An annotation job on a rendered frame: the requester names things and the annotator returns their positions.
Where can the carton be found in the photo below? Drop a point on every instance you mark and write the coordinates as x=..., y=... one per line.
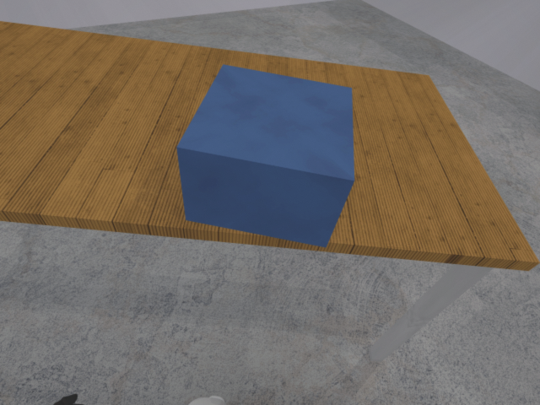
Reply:
x=269, y=154

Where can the table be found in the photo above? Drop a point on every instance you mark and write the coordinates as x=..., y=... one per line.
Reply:
x=89, y=125

